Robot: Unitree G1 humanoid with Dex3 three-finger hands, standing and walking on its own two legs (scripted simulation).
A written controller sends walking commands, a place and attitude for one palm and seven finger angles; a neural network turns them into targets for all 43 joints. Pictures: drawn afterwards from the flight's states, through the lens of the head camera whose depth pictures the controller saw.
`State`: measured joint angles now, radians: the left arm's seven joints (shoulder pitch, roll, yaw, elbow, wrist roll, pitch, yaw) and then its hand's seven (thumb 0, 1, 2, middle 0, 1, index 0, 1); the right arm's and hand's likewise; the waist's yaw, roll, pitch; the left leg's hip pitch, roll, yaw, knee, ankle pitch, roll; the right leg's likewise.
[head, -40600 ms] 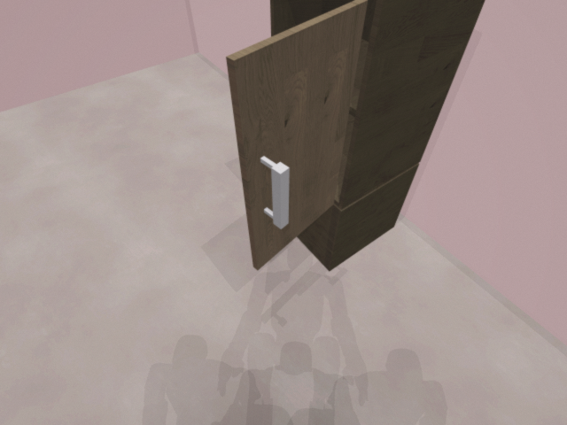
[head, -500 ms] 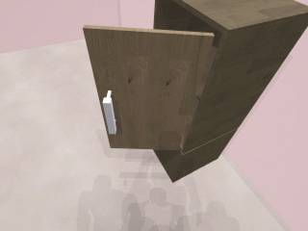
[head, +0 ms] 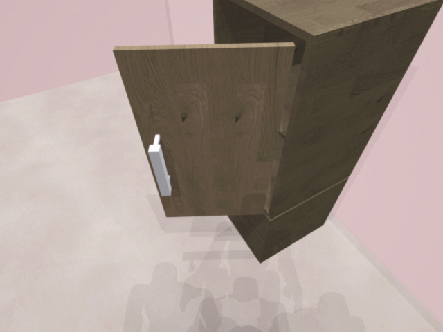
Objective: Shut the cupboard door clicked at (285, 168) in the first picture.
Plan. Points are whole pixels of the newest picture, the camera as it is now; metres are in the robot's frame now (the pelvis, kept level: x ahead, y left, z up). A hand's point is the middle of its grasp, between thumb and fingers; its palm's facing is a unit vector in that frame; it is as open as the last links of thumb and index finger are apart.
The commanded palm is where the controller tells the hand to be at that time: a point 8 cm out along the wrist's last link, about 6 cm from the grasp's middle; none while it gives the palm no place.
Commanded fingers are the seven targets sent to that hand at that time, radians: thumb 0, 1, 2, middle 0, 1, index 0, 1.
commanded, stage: look again from close up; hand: left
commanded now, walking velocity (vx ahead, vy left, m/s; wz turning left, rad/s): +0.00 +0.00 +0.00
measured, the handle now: (161, 166) +0.51 +0.19 -0.04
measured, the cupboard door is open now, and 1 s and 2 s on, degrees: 62 62 62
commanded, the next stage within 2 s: shuffle to correct the standing spot in 0.24 s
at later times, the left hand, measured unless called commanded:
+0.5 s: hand out of the picture +0.01 +0.16 -0.18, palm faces -0.01 -0.98 -0.19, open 7.4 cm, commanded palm none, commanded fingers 0.00 0.90 0.90 -0.20 -0.30 -0.20 -0.30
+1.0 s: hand out of the picture +0.13 +0.13 -0.17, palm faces +0.07 -0.97 -0.24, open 7.3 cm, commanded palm none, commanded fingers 0.00 0.90 0.90 -0.20 -0.30 -0.20 -0.30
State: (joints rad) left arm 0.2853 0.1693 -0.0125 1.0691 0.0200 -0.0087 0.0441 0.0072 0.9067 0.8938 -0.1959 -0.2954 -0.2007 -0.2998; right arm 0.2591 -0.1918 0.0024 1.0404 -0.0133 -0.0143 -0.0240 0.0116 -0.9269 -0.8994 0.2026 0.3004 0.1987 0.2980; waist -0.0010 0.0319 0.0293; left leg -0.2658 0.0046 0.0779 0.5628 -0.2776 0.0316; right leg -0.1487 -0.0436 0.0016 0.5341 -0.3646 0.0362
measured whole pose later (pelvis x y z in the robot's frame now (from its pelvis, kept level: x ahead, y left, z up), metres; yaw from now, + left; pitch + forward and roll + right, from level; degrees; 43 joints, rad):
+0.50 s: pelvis +0.01 -0.02 +0.00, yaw +0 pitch +0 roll +0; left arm 0.29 0.19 -0.02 1.07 0.02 0.00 0.02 0.01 0.91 0.89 -0.20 -0.30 -0.20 -0.30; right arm 0.26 -0.18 0.01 1.10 -0.02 -0.01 -0.01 0.01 -0.91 -0.90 0.20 0.30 0.20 0.30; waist 0.00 -0.03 0.02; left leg -0.27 0.03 0.07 0.54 -0.27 0.00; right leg -0.15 -0.02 -0.01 0.53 -0.37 0.01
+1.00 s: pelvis +0.08 -0.05 +0.00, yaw +4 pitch +1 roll +1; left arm 0.19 0.16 0.01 1.02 0.02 -0.04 0.04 0.00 0.93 0.89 -0.20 -0.30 -0.20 -0.30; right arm 0.29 -0.15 -0.02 1.11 0.00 0.01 -0.04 0.01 -0.91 -0.90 0.20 0.30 0.20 0.30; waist -0.01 0.01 0.06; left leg -0.29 0.03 0.03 0.79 -0.54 -0.02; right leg -0.30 -0.05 -0.12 0.63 -0.34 -0.04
